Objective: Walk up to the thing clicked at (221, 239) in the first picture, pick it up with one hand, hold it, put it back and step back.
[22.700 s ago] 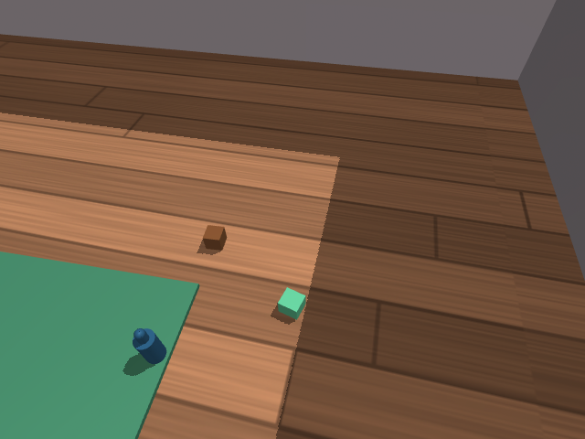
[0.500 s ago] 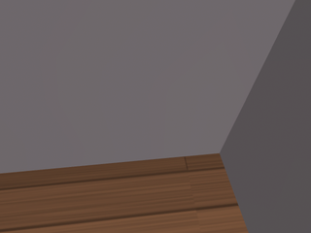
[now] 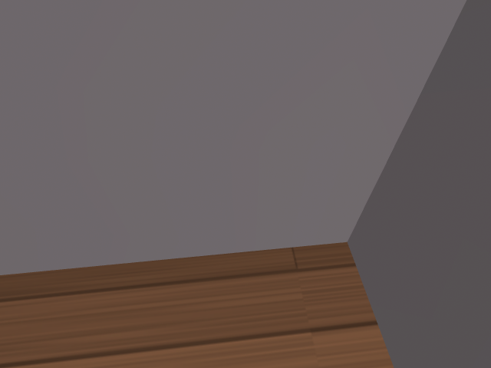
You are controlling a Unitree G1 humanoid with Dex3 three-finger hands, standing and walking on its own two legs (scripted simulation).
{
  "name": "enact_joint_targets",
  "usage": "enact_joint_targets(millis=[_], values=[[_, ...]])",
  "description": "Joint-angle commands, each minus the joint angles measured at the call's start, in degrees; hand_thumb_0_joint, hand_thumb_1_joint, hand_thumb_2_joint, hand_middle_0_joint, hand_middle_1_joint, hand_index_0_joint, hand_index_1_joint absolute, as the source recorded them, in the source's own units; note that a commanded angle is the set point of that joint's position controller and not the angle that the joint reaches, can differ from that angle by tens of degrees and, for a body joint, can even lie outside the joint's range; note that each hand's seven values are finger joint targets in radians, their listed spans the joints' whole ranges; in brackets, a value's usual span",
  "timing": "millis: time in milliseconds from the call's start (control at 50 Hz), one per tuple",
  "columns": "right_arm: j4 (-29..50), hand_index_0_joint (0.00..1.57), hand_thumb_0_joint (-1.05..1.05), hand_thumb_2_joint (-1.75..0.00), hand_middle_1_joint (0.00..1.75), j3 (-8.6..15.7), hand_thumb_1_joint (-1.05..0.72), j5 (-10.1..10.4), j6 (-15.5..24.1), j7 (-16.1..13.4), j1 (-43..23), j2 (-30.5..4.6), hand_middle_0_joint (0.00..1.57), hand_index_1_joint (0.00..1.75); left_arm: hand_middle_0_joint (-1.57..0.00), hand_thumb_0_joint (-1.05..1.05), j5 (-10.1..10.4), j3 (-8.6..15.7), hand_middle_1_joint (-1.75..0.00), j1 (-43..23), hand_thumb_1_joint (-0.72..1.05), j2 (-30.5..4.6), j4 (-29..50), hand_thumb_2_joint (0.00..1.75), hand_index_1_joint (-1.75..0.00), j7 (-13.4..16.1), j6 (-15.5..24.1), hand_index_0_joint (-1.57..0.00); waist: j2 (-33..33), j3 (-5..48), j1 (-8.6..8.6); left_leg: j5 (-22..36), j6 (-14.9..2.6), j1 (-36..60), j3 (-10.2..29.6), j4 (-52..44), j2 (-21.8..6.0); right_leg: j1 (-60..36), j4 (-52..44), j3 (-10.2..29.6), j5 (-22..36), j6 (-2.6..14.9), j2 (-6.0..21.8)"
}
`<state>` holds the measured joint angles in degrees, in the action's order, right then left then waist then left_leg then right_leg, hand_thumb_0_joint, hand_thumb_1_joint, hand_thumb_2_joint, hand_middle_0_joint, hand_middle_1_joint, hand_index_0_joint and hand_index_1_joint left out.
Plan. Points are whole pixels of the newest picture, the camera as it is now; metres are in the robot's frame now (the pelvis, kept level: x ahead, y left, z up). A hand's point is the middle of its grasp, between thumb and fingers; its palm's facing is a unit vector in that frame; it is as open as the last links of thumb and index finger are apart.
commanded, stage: stand
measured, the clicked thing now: out of the picture -1.07 +0.88 -0.74
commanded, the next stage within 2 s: walk up in 0.10 s
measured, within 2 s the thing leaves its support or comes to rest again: neither
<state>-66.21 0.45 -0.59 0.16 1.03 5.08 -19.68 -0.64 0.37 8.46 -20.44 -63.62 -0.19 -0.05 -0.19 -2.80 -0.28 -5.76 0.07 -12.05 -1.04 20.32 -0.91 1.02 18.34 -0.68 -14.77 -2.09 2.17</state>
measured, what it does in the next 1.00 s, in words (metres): steps on the spot, turning left: left foot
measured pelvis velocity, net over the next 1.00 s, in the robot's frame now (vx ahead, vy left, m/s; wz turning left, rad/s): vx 0.02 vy -0.07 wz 0.81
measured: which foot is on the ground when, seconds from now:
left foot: down 0.00-0.34, up 0.36-0.74, down 0.76-1.00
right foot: down 0.00-0.80, up 0.82-1.00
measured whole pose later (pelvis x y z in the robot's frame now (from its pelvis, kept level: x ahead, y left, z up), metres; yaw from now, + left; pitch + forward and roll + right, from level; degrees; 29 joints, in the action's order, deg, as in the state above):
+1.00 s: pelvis +0.02 -0.07 -0.01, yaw +46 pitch -2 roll +0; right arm -41.9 2.6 -1.7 -2.6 1.7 16.5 -21.5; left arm -0.9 4.1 12.2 -23.2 -44.1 -3.7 -2.3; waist -2.5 -5.6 0.4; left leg -13.4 -0.6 -12.3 7.0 28.0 2.7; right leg 24.4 51.8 1.8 -26.2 -1.2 3.3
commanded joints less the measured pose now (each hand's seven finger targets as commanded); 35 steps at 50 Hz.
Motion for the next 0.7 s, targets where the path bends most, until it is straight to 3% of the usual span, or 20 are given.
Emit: enact_joint_targets(millis=[0,60,80,120,140,160,200,260,280,300,320,340,360,380,420,460,480,540,580,680], values=[[3.39,0.2,0.0,-0.9,0.3,2.32,-0.9,0.39,1.36,-0.98,-2.96,-12.7,0.2,0.3,-0.2,0.0,-0.09,2.23,-0.3,-1.54,0.9,-12.11,3.31,0.9,-0.3,0.69,1.44,-0.2,-0.18,2.53,-0.34,4.66,-1.1,6.55,6.57,-1.9,-6.7,7.39,-4.95,3.54,3.93,2.53,5.78],[3.36,0.2,0.0,-0.9,0.3,2.42,-0.9,0.39,1.27,-1.0,-3.07,-13.17,0.2,0.3,-0.2,0.0,-0.14,2.3,-0.3,-1.11,0.9,-12.15,3.46,0.9,-0.3,0.53,1.32,-0.2,0.77,3.07,-0.26,0.82,-1.12,7.03,6.7,-2.55,-6.55,7.57,-5.05,3.7,2.4,2.8,5.67],[6.07,0.2,0.0,-0.9,0.3,4.19,-0.9,-0.28,0.08,-0.58,0.87,-16.27,0.2,0.3,-0.2,0.0,0.74,5.05,-0.3,-4.57,0.9,-14.31,6.75,0.9,-0.3,-0.23,-0.18,-0.2,2.82,-1.28,-0.53,10.61,-3.51,-4.28,14.83,-3.13,-5.96,4.7,7.51,-4.13,0.48,2.17,-1.08],[6.4,0.2,0.0,-0.9,0.3,6.03,-0.9,-0.85,-0.39,-1.12,5.38,-19.82,0.2,0.3,-0.2,0.0,0.37,5.16,-0.3,-2.4,0.9,-11.84,8.74,0.9,-0.3,-0.11,-1.62,-0.2,9.6,1.01,-1.64,9.1,-9.45,1.55,29.52,-8.79,-13.27,12.45,17.21,-1.54,-16.91,1.3,-6.08],[7.51,0.2,0.0,-0.9,0.3,6.47,-0.9,-1.08,-0.33,-1.25,5.01,-20.59,0.2,0.3,-0.2,0.0,0.06,5.0,-0.3,-1.19,0.9,-10.17,10.06,0.9,-0.3,-0.14,-1.75,-0.2,10.57,3.1,-1.17,11.05,-12.66,7.83,33.59,-8.32,-15.97,18.74,22.04,1.69,-20.41,1.13,-6.04],[8.96,0.2,0.0,-0.9,0.3,6.62,-0.9,-1.13,-0.22,-1.52,4.19,-19.61,0.2,0.3,-0.2,0.0,0.06,4.97,-0.3,0.38,0.9,-9.56,10.83,0.9,-0.3,-0.17,-1.79,-0.2,9.85,6.26,-0.25,11.69,-13.5,11.05,32.96,-6.59,-16.3,20.7,25.14,4.05,-20.21,1.41,-4.44],[11.94,0.2,0.0,-0.9,0.3,6.58,-0.9,-1.17,-0.41,-2.09,1.42,-16.41,0.2,0.3,-0.2,0.0,0.32,5.28,-0.3,2.21,0.9,-9.81,11.82,0.9,-0.3,-0.51,-1.94,-0.2,9.68,9.88,1.15,7.37,-10.87,10.41,26.68,-4.61,-12.8,18.76,25.93,4.75,-14.54,2.29,-2.87],[16.54,0.2,0.0,-0.9,0.3,6.77,-0.9,-1.28,-1.49,-2.37,-3.89,-16.25,0.2,0.3,-0.2,0.0,-0.4,6.13,-0.3,4.88,0.9,-10.75,13.36,0.9,-0.3,-1.37,-2.3,-0.2,8.24,11.57,4.54,-5.95,-6.79,-7.33,23.81,-5.67,-7.01,2.0,15.09,4.27,-8.22,4.5,-3.33],[18.0,0.2,0.0,-0.9,0.3,6.64,-0.9,-1.42,-1.96,-2.32,-6.24,-16.01,0.2,0.3,-0.2,0.0,-0.56,6.67,-0.3,8.7,0.9,-11.2,12.97,0.9,-0.3,-1.33,-2.43,-0.2,7.84,10.74,7.32,-8.87,-4.71,-15.05,21.49,-3.97,-4.92,-6.39,6.57,4.2,-3.33,5.32,-2.35],[18.92,0.2,0.0,-0.9,0.3,5.7,-0.9,-1.24,-2.43,-2.1,-5.77,-13.03,0.2,0.3,-0.2,0.0,-1.15,7.51,-0.3,10.22,0.9,-14.06,12.96,0.9,-0.3,-0.96,-2.43,-0.2,0.69,8.57,8.2,-15.28,-1.08,-21.25,15.39,1.25,1.93,-9.49,-4.01,8.23,-7.67,5.93,1.66],[19.42,0.2,0.0,-0.9,0.3,4.79,-0.9,-0.99,-2.58,-2.06,-2.65,-8.43,0.2,0.3,-0.2,0.0,-2.23,8.87,-0.3,6.75,0.9,-19.02,14.97,0.9,-0.3,-0.52,-2.53,-0.2,-16.49,5.81,6.77,-21.47,-0.17,-26.17,6.94,18.42,8.95,-4.32,-9.61,23.6,-13.7,7.22,15.81],[18.79,0.2,0.0,-0.9,0.3,5.69,-0.9,-2.07,-3.06,-2.35,2.44,-9.63,0.2,0.3,-0.2,0.0,-2.49,8.8,-0.3,-2.38,0.9,-19.02,18.91,0.9,-0.3,-0.46,-2.86,-0.2,-13.27,1.78,2.5,-21.88,1.52,-25.0,6.66,27.21,4.59,7.15,-11.07,23.2,-17.78,9.69,19.95],[17.87,0.2,0.0,-0.9,0.3,7.12,-0.9,-2.13,-3.37,-1.92,6.11,-13.01,0.2,0.3,-0.2,0.0,-2.77,9.24,-0.3,-7.98,0.9,-19.74,20.82,0.9,-0.3,-0.89,-2.85,-0.2,-13.47,1.3,0.57,-21.95,1.63,-20.22,4.89,35.18,2.49,15.88,-13.69,24.04,-22.64,14.64,23.25],[17.05,0.2,0.0,-0.9,0.3,7.09,-0.9,-1.56,-3.48,-1.31,7.44,-13.75,0.2,0.3,-0.2,0.0,-2.63,8.2,-0.3,-10.71,0.9,-16.55,21.51,0.9,-0.3,-0.98,-2.33,-0.2,-9.61,-1.57,-1.19,-19.22,1.05,-17.38,6.67,37.89,2.07,19.54,-12.91,20.0,-19.5,13.99,19.47],[16.5,0.2,0.0,-0.9,0.3,6.54,-0.9,-1.4,-3.23,0.07,9.87,-11.93,0.2,0.3,-0.2,0.0,-2.37,6.82,-0.3,-10.66,0.9,-10.73,21.48,0.9,-0.3,-0.62,-1.36,-0.2,-5.79,-1.01,-2.61,-10.78,0.19,-17.52,6.89,37.91,1.77,13.19,-7.57,8.06,-5.29,7.31,9.73],[16.87,0.2,0.0,-0.9,0.3,5.37,-0.9,-1.29,-2.86,0.67,12.86,-10.47,0.2,0.3,-0.2,0.0,-2.19,7.37,-0.3,-7.35,0.9,-11.69,21.2,0.9,-0.3,-0.41,-0.64,-0.2,-6.21,0.59,-2.09,-9.42,0.31,-20.56,4.39,37.55,1.99,3.87,-3.59,3.94,9.05,4.66,9.1],[17.69,0.2,0.0,-0.9,0.3,5.08,-0.9,-0.97,-2.74,0.94,11.18,-10.81,0.2,0.3,-0.2,0.0,-2.15,7.59,-0.3,-4.88,0.9,-11.97,21.24,0.9,-0.3,-0.68,-0.45,-0.2,-6.65,1.2,-0.38,-9.37,0.53,-21.83,2.65,33.73,0.83,-0.67,-2.87,2.02,13.24,5.82,9.17],[21.1,0.2,0.0,-0.9,0.3,4.78,-0.9,-0.91,-2.78,1.64,4.36,-11.51,0.2,0.3,-0.2,0.0,-1.97,8.15,-0.3,1.55,0.9,-13.66,21.23,0.9,-0.3,-1.33,-0.56,-0.2,-8.52,0.0,4.57,-12.37,0.29,-22.61,0.13,26.17,-1.1,-5.42,-3.2,0.56,11.06,6.85,11.56],[22.59,0.2,0.0,-0.9,0.3,4.94,-0.9,-1.19,-2.72,1.91,2.91,-12.01,0.2,0.3,-0.2,0.0,-2.21,8.84,-0.3,2.85,0.9,-15.67,21.74,0.9,-0.3,-1.61,-0.45,-0.2,-9.09,-1.32,5.64,-14.04,-0.09,-20.45,-0.68,22.84,-2.08,-3.68,-3.33,0.92,4.17,8.6,14.18],[23.67,0.2,0.0,-0.9,0.3,5.6,-0.9,-0.68,-1.92,2.04,6.13,-12.31,0.2,0.3,-0.2,0.0,-2.41,8.95,-0.3,2.58,0.9,-16.66,23.42,0.9,-0.3,-2.19,-0.42,-0.2,-5.2,0.12,3.97,-15.4,-1.81,-11.44,-4.33,16.11,-1.51,0.71,2.33,-2.98,9.33,9.68,17.01]])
